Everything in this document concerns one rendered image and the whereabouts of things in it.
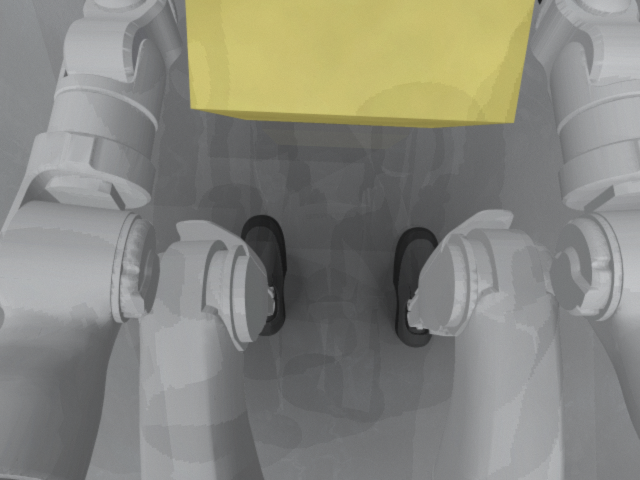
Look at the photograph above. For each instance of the robot thigh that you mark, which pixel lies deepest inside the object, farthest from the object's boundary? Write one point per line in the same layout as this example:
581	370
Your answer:
506	419
193	416

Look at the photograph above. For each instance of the right robot forearm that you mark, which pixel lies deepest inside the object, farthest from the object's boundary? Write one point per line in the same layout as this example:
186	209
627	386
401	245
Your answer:
590	51

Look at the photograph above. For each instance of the robot left upper arm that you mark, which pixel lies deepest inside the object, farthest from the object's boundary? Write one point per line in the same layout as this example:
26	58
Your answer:
70	275

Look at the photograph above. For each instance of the carton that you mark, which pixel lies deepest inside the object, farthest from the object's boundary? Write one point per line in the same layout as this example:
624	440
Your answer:
402	63

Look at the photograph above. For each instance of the robot right upper arm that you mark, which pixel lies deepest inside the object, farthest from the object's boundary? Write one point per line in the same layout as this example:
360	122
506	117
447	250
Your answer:
596	274

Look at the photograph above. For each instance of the right robot thigh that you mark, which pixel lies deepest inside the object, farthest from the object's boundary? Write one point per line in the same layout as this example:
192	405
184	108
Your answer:
506	419

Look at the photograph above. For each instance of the left robot thigh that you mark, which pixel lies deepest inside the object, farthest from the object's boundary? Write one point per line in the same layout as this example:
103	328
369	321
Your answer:
193	416

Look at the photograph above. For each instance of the left robot forearm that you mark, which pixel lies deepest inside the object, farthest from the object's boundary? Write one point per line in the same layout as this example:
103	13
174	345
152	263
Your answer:
107	104

